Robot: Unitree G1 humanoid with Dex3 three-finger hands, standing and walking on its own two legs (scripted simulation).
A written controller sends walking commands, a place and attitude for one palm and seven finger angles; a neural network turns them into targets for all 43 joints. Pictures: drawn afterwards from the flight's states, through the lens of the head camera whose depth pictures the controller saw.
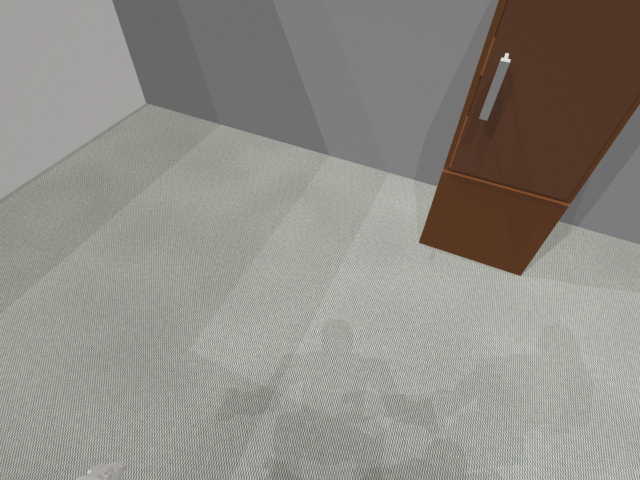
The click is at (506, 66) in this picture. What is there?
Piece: cupboard door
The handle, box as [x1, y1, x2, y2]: [479, 53, 510, 120]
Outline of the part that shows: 508,53 505,53 503,58 501,57 479,118 486,120 488,117 510,60 507,58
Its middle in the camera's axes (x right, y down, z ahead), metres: +0.49 -0.42 +1.08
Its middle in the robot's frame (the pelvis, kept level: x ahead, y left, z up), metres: +1.11 -0.44 -0.03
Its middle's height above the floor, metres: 0.74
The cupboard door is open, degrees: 0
